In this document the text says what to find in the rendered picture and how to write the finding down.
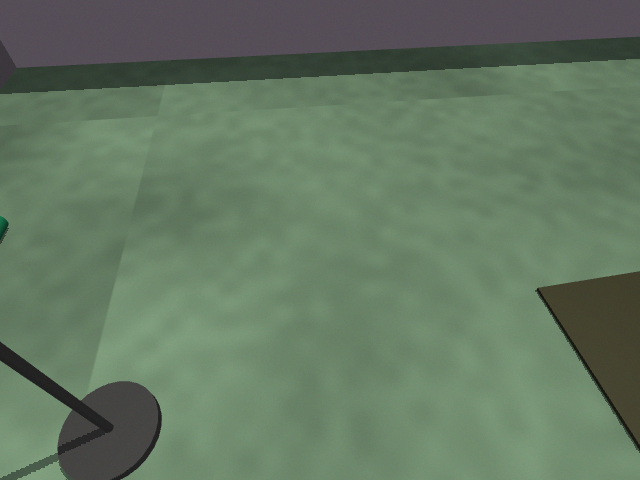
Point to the floor lamp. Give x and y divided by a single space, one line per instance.
109 433

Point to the can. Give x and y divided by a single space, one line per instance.
3 226

